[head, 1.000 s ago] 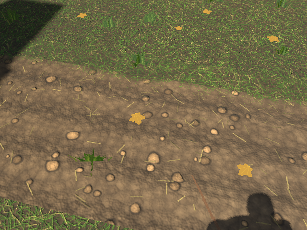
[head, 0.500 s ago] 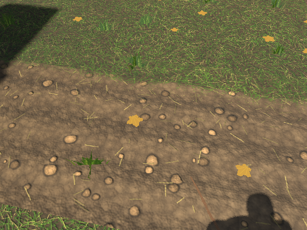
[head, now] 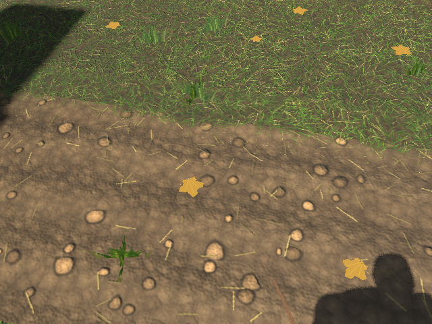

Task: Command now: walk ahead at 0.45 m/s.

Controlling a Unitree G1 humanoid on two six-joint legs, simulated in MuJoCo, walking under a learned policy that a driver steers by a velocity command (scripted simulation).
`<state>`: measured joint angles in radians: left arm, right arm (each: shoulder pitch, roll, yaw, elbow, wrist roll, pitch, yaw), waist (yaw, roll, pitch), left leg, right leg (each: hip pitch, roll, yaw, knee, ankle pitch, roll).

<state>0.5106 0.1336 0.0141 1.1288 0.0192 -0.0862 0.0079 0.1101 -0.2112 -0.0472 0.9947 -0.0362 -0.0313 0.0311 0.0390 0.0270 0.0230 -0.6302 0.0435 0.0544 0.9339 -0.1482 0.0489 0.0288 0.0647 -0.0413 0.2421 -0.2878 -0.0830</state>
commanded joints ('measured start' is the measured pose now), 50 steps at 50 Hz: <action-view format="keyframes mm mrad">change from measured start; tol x32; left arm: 1 66 119 9 -17 -4 -11 10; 31 -580 101 22 -299 0 34 -37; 38 -11 328 105 -158 44 5 -3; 50 -97 156 44 -108 -8 -26 -7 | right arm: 1 -166 -11 13 -94 13 -8 -1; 11 360 -238 -60 12 -19 -40 -34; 38 486 11 23 31 65 -66 -37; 50 78 -36 -9 -88 0 -5 -4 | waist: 1 8 -121 111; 11 -142 180 -325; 50 -48 -74 58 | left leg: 1 -54 -32 53 -163 68 -8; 9 548 -112 61 -448 43 123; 11 1018 393 -724 -575 -178 343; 17 442 166 -276 -761 136 176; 35 759 159 -73 -496 861 116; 37 476 85 -15 -32 495 81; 38 110 -116 32 359 -295 35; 50 -17 66 -34 33 25 -22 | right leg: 1 -38 -227 128 -77 572 -73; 8 56 -255 69 242 1070 -57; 10 -215 -190 26 725 636 -40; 11 -567 7 4 1119 -252 -4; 12 -667 -33 109 1168 -181 -32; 32 -645 -102 -49 356 215 8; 36 -187 -21 -69 211 165 -71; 38 328 -502 640 111 63 -280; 50 -151 -249 138 -126 373 -125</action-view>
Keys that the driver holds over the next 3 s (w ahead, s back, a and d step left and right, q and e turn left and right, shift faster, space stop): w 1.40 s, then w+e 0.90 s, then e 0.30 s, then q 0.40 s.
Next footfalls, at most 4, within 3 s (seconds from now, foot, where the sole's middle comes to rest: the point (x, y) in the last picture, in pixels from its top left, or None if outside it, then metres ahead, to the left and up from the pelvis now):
0.20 left None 0.27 0.08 -0.78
0.72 right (270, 295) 0.58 -0.08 -0.78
1.30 left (217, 214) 0.88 0.09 -0.78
1.86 right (263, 158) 1.15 -0.08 -0.78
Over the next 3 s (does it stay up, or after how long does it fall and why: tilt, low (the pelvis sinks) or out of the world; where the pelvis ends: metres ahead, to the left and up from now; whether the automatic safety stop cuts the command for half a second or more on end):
stays up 1.38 -0.11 0.00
